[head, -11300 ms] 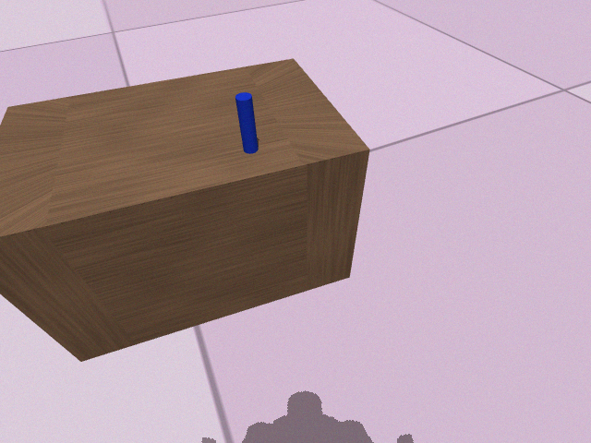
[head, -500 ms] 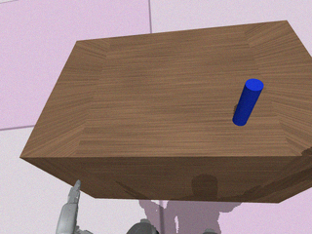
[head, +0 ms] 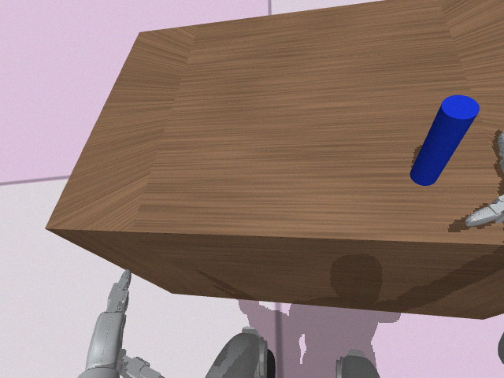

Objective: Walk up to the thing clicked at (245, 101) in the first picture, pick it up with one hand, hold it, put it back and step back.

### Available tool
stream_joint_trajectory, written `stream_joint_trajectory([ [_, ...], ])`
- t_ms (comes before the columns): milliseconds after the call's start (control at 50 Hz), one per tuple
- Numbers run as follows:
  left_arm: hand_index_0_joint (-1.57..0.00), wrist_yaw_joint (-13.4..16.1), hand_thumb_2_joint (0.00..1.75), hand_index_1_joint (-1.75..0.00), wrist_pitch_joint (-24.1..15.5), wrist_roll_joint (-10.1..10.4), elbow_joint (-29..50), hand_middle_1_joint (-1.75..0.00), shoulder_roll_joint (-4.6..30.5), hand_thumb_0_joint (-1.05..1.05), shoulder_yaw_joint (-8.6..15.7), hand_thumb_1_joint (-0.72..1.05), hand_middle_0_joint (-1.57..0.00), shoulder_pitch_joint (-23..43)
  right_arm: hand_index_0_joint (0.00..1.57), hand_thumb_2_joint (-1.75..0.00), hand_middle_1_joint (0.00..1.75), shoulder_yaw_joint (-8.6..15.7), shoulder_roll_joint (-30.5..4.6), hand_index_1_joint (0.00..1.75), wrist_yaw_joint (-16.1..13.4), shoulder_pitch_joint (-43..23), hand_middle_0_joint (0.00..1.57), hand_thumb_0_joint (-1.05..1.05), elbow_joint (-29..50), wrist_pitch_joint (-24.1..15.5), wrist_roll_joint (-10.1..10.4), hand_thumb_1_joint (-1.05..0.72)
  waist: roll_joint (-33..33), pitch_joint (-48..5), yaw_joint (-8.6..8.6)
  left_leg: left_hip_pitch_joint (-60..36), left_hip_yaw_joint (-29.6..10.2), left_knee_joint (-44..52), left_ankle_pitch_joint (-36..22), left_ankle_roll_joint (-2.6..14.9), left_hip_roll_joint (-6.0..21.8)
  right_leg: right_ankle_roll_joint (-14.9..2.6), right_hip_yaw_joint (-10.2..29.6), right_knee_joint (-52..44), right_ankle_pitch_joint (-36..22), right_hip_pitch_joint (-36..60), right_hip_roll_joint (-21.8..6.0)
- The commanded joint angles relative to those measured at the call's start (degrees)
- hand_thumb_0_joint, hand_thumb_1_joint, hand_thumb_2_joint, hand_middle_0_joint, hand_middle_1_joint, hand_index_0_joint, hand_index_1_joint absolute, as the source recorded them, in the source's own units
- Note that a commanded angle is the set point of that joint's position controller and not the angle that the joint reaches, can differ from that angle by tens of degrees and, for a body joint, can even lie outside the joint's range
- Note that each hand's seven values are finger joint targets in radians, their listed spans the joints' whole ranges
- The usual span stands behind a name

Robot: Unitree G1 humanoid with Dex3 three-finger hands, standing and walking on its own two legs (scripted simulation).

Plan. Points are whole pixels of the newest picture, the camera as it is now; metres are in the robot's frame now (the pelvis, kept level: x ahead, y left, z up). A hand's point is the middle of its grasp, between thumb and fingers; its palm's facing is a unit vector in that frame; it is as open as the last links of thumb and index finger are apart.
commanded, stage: close in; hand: right
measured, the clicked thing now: (438, 146) +0.48 -0.21 +0.04
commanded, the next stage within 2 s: rest palm in 0.54 s
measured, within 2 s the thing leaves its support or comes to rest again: leaves its support in 1.72 s
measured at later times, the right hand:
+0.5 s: hand (451, 172) +0.44 -0.23 +0.02, palm faces +0.12 +0.99 +0.04, open 17.6 cm
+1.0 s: hand (437, 165) +0.46 -0.21 +0.02, palm faces +0.16 +0.99 +0.02, open 16.5 cm
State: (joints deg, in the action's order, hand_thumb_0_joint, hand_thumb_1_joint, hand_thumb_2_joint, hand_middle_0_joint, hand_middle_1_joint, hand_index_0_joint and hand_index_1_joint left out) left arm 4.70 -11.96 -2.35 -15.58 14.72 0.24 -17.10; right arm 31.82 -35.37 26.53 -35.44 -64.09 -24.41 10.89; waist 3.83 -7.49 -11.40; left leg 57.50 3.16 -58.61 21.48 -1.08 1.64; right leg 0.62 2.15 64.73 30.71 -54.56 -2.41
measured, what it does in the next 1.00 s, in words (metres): stands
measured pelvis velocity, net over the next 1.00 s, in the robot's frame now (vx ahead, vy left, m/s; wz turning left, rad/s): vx -0.01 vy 0.01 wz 0.00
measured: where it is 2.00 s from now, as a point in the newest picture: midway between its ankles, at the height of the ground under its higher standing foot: outside the picture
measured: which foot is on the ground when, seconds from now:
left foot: down 0.00-1.00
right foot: down 0.00-1.00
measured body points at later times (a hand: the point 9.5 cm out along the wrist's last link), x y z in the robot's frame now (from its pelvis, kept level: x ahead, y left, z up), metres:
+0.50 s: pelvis -0.01 +0.00 -0.01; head +0.10 -0.04 +0.43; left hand +0.15 +0.26 +0.00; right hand +0.43 -0.28 +0.02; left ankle +0.06 +0.14 -0.66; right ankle +0.00 -0.12 -0.66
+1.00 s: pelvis -0.01 +0.01 -0.01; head +0.10 -0.04 +0.42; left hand +0.15 +0.26 +0.00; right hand +0.44 -0.26 +0.02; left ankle +0.06 +0.14 -0.66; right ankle +0.00 -0.12 -0.66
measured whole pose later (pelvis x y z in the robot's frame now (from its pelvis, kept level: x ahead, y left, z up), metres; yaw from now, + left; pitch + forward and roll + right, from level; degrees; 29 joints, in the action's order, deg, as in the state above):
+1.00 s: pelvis -0.01 +0.01 -0.01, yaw +0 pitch +20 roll +2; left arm 0.1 -5.8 -2.4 0.8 12.9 1.7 -23.6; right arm 26.8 -25.2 8.2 -38.6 -59.3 -26.1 4.1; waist 2.9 -6.6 -11.1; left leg 60.1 2.4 -62.6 22.1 -0.8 1.6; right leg 0.8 1.7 67.7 31.1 -56.3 -2.3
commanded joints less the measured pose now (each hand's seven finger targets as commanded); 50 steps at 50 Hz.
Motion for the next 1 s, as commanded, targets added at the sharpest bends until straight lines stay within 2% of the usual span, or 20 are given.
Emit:
stream_joint_trajectory([
  [0,-0.06,0.28,0.04,-0.05,-1.80,-0.27,17.52,-0.05,11.55,0.00,8.28,-0.55,-0.06,-1.49,0.05,-0.05,0.05,3.89,-20.41,0.05,-4.57,-24.03,0.04,0.00,17.16,-5.83,-1.21,0.59,-17.37,-32.73,2.21,-18.04,-2.09,2.75,-15.98,2.53,-2.10,-0.10,-0.29,-6.72,-25.69,16.32,1.96],
  [80,-0.06,-1.82,0.04,-0.05,0.04,-0.22,15.10,-0.05,8.31,0.00,6.01,-0.54,-0.05,-4.75,0.04,-0.05,0.05,0.20,-9.05,0.05,-6.84,-14.26,0.03,0.00,8.89,-4.27,-1.02,0.61,-15.39,-26.83,3.69,-15.23,-0.84,2.22,-13.68,2.73,-2.77,0.33,0.45,-6.75,-26.68,12.30,1.56],
  [100,-0.06,-1.45,0.04,-0.05,-0.22,-0.23,21.69,-0.05,11.21,0.00,8.57,-0.55,-0.06,-1.04,0.04,-0.04,0.05,4.05,-17.98,0.05,-8.15,-22.79,0.04,0.00,21.72,-5.60,-2.05,0.61,-18.66,-36.26,4.54,-19.54,-1.78,1.91,-16.29,2.64,-2.27,0.37,-0.10,-6.15,-27.89,15.99,1.51],
  [120,-0.06,-1.29,0.04,-0.05,0.06,-0.36,22.18,-0.05,11.55,0.00,8.97,-0.55,-0.06,-1.52,0.04,-0.04,0.05,5.37,-21.59,0.05,-8.97,-26.93,0.04,0.00,27.70,-6.14,-2.71,0.60,-20.59,-41.25,5.18,-21.52,-1.82,1.46,-18.02,2.64,-2.38,0.59,-0.23,-5.95,-30.30,19.02,1.28],
  [160,-0.05,-1.82,0.05,-0.05,1.32,-0.56,17.75,-0.05,10.23,0.00,8.74,-0.55,-0.05,-6.57,0.04,-0.04,0.05,-0.16,-9.40,0.05,-9.24,-16.71,0.04,0.00,14.28,-4.19,-2.93,0.61,-15.42,-29.42,3.15,-17.75,-0.81,1.87,-15.56,2.74,-2.86,0.47,0.13,-6.49,-27.91,15.04,1.44],
  [200,-0.06,-2.44,0.05,-0.05,2.01,0.00,15.04,-0.05,7.01,0.00,5.91,-0.55,-0.06,-6.44,0.04,-0.05,0.06,-0.19,-5.93,0.06,-10.41,-12.80,0.03,0.00,9.25,-3.88,-2.57,0.61,-12.19,-21.71,3.44,-16.28,-0.85,2.63,-12.45,2.79,-2.76,0.08,0.31,-7.78,-22.87,8.44,1.43],
  [220,-0.05,-2.44,0.05,-0.05,1.66,0.24,21.34,-0.05,6.36,0.00,4.83,-0.56,-0.06,-2.57,0.04,-0.05,0.05,0.22,-7.72,0.05,-10.91,-17.23,0.04,0.00,14.87,-4.51,-2.73,0.60,-11.82,-24.75,3.32,-17.70,-1.59,2.97,-12.59,2.63,-2.55,-0.36,-0.04,-7.74,-20.75,8.27,1.40],
  [260,-0.05,-2.03,0.05,-0.05,1.70,-0.05,24.00,-0.05,10.34,0.00,8.80,-0.56,-0.06,-3.00,0.05,-0.05,0.05,0.00,-9.28,0.05,-11.41,-21.83,0.04,0.00,18.19,-4.92,-3.41,0.57,-11.49,-28.10,1.87,-19.06,-1.71,2.58,-13.15,2.48,-2.39,-0.49,-0.23,-7.71,-19.71,10.69,1.20],
  [320,-0.06,-2.83,0.04,-0.05,2.73,0.15,14.92,-0.05,8.93,0.00,9.25,-0.54,-0.06,-13.64,0.04,-0.06,0.06,-2.51,-3.50,0.06,-11.50,-14.08,0.03,0.00,9.08,-3.68,-3.59,0.57,-9.46,-17.20,0.29,-13.80,-1.65,3.44,-9.87,2.39,-2.45,-0.95,-0.41,-7.86,-15.66,6.94,1.56],
  [400,-0.06,-3.30,0.04,-0.05,2.21,0.21,22.73,-0.05,8.21,0.00,8.57,-0.54,-0.05,-11.25,0.05,-0.05,0.05,-4.08,-2.13,0.05,-11.85,-21.17,0.05,0.00,17.67,-4.40,-3.25,0.54,-8.93,-23.53,-0.48,-15.97,-1.76,3.08,-11.97,2.05,-2.23,-1.04,-0.63,-7.31,-16.91,9.52,1.60],
  [480,-0.05,-2.99,0.04,-0.05,1.82,0.51,23.24,-0.05,10.17,0.00,11.39,-0.54,-0.05,-9.71,0.05,-0.04,0.05,-4.21,-3.63,0.05,-13.37,-24.28,0.05,0.00,22.58,-4.56,-3.85,0.54,-12.34,-27.59,0.58,-14.80,-1.60,2.28,-12.01,2.26,-2.06,-0.65,-0.44,-7.22,-18.07,13.24,1.58],
  [560,-0.05,-3.32,0.04,-0.05,2.43,0.30,19.69,-0.05,7.17,0.00,8.39,-0.54,-0.05,-9.91,0.04,-0.05,0.05,-6.00,0.15,0.05,-15.44,-23.23,0.04,0.00,19.96,-4.02,-4.35,0.54,-12.94,-24.75,2.14,-13.53,-1.34,2.44,-9.54,2.47,-2.16,-0.30,-0.38,-7.84,-16.33,11.38,1.72],
  [580,-0.05,-3.34,0.05,-0.05,2.25,0.43,23.65,-0.05,7.37,0.00,7.98,-0.55,-0.05,-6.74,0.04,-0.05,0.05,-4.84,-2.50,0.05,-16.17,-25.20,0.05,0.00,24.00,-4.50,-4.52,0.53,-13.76,-27.47,3.45,-15.58,-1.40,2.53,-9.87,2.55,-2.16,-0.13,-0.40,-8.20,-16.92,12.23,1.77],
  [620,-0.05,-2.99,0.04,-0.05,2.96,0.13,21.91,-0.05,10.43,0.00,11.40,-0.54,-0.05,-8.93,0.04,-0.05,0.05,-4.44,-3.38,0.05,-17.01,-21.92,0.04,0.00,22.17,-3.91,-5.38,0.54,-13.94,-28.98,3.19,-17.44,-1.49,2.44,-10.94,2.47,-2.06,-0.08,-0.74,-8.29,-17.54,12.86,1.77],
  [680,-0.02,-3.41,0.10,-0.06,3.81,0.13,21.17,-0.03,8.47,0.00,9.19,-0.61,-0.04,-9.60,0.11,0.00,0.03,-4.71,-1.10,0.03,-17.83,-18.06,0.12,0.00,17.80,-3.33,-5.58,0.57,-12.19,-25.45,3.96,-18.56,-1.14,2.94,-10.48,2.44,-2.23,-0.03,-0.82,-9.07,-17.27,10.40,1.86],
  [700,-0.02,-3.60,0.09,-0.06,3.92,0.37,23.92,-0.03,6.88,0.00,7.49,-0.61,-0.04,-8.86,0.10,0.00,0.02,-5.30,0.40,0.02,-17.87,-17.84,0.10,0.00,18.91,-3.28,-5.51,0.59,-10.69,-26.39,3.68,-19.70,-1.46,3.16,-11.33,2.30,-2.13,-0.27,-0.94,-8.80,-17.65,9.93,1.91],
  [740,-0.02,-3.30,0.10,-0.06,4.16,0.39,23.82,-0.03,9.50,0.00,10.67,-0.61,-0.05,-8.47,0.12,0.00,0.01,-4.08,-0.77,0.01,-18.15,-17.31,0.13,0.00,15.55,-3.25,-5.51,0.60,-8.60,-23.90,2.54,-19.97,-1.36,3.35,-10.68,2.09,-2.17,-0.53,-0.82,-9.05,-16.25,8.29,1.74],
  [820,-0.04,-3.72,0.06,-0.05,3.62,0.16,23.07,-0.04,5.62,0.00,7.15,-0.57,-0.05,-7.52,0.36,0.00,0.15,-4.34,-0.49,0.15,-17.86,-21.72,0.36,0.00,15.90,-4.76,-5.56,0.59,-7.72,-19.46,1.42,-17.33,-3.11,3.90,-7.46,1.81,-1.71,-1.40,-1.24,-7.83,-11.40,3.90,1.55],
  [860,-0.05,-3.55,0.05,-0.05,3.17,0.12,27.18,-0.05,6.53,0.00,7.82,-0.56,-0.05,-7.20,0.39,-0.02,0.18,-3.89,-2.21,0.18,-17.95,-25.21,0.39,0.00,17.58,-5.74,-5.99,0.57,-5.15,-22.11,-0.58,-19.49,-3.85,4.43,-7.82,1.41,-1.56,-1.81,-1.22,-6.66,-10.84,3.73,1.56],
  [980,-0.04,-3.56,0.05,-0.05,3.50,-0.18,25.70,-0.05,8.05,0.00,8.83,-0.56,-0.05,-12.96,0.48,-0.06,0.25,-4.52,-6.09,0.25,-18.50,-31.61,0.49,0.00,19.91,-5.73,-7.38,0.49,-13.76,-26.75,-1.01,-16.03,-2.94,3.20,-9.36,1.84,-1.90,-1.01,-1.33,-6.96,-12.53,9.61,2.01],
])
